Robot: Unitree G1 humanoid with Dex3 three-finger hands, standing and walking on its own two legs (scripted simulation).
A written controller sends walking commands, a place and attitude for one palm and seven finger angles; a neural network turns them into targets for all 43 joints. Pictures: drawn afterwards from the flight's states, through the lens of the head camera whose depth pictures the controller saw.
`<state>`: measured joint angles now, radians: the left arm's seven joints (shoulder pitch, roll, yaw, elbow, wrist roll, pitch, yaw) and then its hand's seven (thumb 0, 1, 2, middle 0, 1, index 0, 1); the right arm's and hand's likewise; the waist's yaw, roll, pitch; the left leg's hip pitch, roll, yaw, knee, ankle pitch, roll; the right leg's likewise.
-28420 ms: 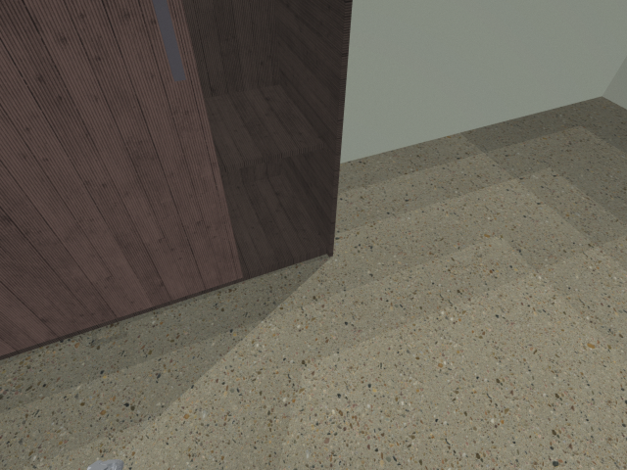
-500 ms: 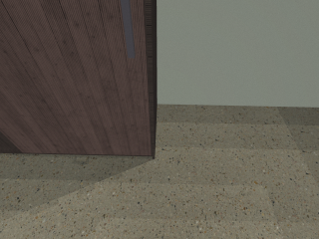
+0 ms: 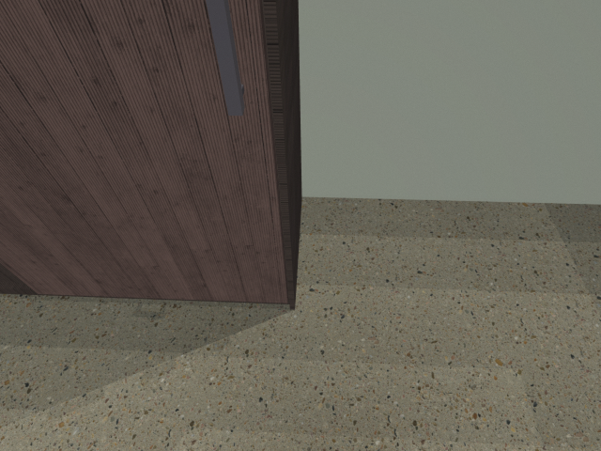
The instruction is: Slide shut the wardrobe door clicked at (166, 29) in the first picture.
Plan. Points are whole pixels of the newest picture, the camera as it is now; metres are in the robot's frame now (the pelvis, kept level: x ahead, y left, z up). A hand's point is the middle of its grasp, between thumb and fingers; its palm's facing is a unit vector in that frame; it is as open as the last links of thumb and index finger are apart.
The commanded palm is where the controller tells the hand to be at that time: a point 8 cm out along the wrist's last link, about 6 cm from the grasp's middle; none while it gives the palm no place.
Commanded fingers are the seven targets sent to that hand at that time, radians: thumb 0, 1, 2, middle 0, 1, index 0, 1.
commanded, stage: take the last steps up to it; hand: left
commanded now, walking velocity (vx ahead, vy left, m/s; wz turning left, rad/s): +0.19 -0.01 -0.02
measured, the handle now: (228, 40) +0.63 +0.12 +0.22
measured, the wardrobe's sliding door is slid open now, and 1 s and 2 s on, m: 0.00 0.00 0.00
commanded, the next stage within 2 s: come to a stop and stand still in 0.14 s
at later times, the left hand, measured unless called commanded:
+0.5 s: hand (191, 450) +0.15 +0.18 -0.16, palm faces +0.06 -0.97 -0.23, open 7.3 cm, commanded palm none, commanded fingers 0.00 0.90 0.90 -0.20 -0.30 -0.20 -0.30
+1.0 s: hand (187, 439) +0.16 +0.18 -0.15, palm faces -0.02 -0.96 -0.26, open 7.4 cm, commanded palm none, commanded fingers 0.00 0.90 0.90 -0.20 -0.30 -0.20 -0.30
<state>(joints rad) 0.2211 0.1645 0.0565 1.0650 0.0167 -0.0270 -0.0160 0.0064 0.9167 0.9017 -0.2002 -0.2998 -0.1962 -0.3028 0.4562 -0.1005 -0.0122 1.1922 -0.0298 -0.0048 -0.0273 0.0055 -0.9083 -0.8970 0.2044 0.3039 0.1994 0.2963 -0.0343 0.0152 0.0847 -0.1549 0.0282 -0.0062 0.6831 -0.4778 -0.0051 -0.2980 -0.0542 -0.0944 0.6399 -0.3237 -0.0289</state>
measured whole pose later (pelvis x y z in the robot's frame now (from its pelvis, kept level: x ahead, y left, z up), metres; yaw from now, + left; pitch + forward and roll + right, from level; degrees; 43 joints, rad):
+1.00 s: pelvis +0.10 -0.01 +0.01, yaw +0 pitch +0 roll +1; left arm 0.16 0.20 0.03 1.04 0.02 0.02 0.03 0.00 0.91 0.90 -0.20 -0.30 -0.19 -0.30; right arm 0.18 -0.17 -0.04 1.06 -0.02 0.04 -0.02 0.01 -0.91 -0.90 0.20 0.30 0.20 0.30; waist -0.03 0.01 0.10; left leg -0.25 0.03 0.11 0.51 -0.24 0.00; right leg -0.19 -0.03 0.02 0.54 -0.35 0.01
